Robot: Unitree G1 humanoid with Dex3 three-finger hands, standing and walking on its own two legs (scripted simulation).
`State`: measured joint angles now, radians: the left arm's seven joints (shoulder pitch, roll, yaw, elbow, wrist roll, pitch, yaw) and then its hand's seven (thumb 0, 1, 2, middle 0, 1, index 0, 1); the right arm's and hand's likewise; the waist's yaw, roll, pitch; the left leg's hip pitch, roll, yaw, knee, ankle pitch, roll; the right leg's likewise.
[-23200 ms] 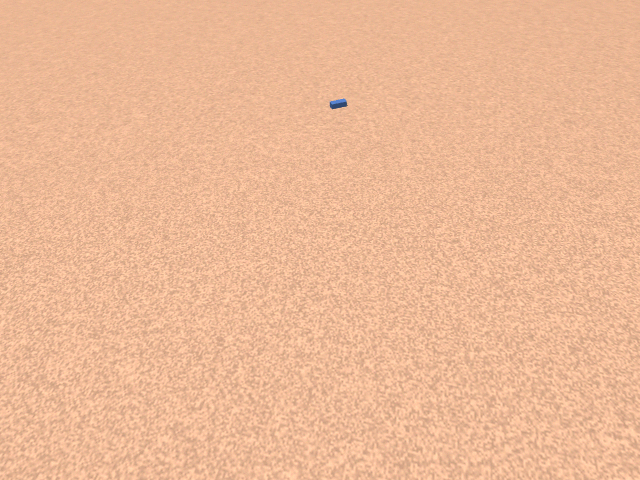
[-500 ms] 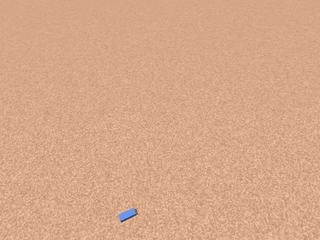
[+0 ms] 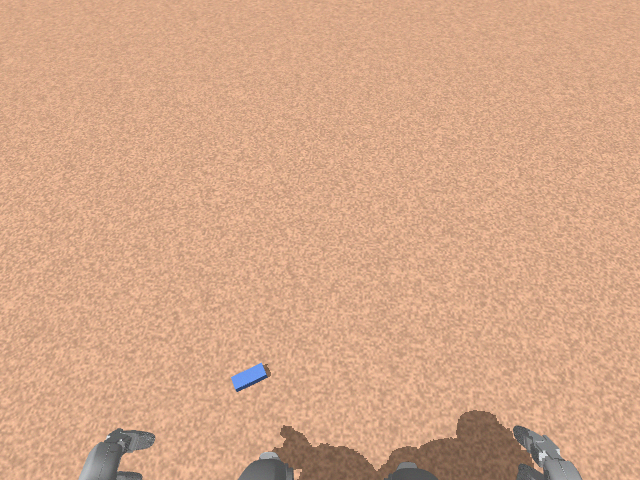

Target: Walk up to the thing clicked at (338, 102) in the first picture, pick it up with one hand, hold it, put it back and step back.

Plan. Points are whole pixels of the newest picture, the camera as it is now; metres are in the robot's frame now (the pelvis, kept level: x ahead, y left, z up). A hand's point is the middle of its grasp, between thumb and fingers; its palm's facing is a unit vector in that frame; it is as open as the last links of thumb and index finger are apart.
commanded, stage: rise first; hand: left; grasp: from above
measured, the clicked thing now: (249, 377) +0.42 +0.23 -0.71
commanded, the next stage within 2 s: none
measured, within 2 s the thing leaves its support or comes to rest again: neither
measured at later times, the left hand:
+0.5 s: hand out of the picture +0.14 +0.27 -0.22, palm faces -0.26 -0.76 -0.59, open 12.8 cm
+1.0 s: hand (197, 412) +0.28 +0.28 -0.42, palm faces -0.35 -0.21 -0.91, open 12.5 cm
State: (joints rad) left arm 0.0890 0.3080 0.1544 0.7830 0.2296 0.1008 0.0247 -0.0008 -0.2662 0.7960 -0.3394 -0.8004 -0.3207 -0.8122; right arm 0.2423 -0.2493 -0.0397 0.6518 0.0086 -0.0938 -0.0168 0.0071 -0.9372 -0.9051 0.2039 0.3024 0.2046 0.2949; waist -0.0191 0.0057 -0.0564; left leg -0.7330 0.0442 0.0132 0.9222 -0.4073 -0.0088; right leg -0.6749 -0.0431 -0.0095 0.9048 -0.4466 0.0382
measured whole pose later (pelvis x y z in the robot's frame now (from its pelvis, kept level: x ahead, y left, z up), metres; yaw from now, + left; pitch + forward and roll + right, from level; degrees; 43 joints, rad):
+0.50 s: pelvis -0.01 +0.00 -0.08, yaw +0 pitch +23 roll -2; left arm 0.19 0.33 0.11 0.50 0.41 0.18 0.09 0.00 -0.32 0.75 -0.36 -0.82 -0.35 -0.82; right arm 0.15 -0.24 -0.02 0.57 0.00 -0.17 -0.02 0.01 -0.94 -0.91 0.20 0.30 0.20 0.30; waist -0.01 0.02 -0.15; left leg -1.18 0.05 -0.03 1.34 -0.56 -0.01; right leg -1.10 -0.04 -0.03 1.31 -0.61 0.03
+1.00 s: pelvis -0.08 -0.01 -0.27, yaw -3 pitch +34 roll -3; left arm -0.56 0.45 0.10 1.08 0.91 0.09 0.43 0.00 -0.27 0.78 -0.33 -0.83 -0.33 -0.83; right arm 0.06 -0.26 -0.03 0.77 -0.07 -0.13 0.04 0.01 -0.91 -0.90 0.20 0.30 0.20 0.29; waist -0.03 0.02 -0.16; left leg -1.98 0.07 -0.08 2.00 -0.62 -0.03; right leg -1.91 0.00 -0.02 2.00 -0.69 0.02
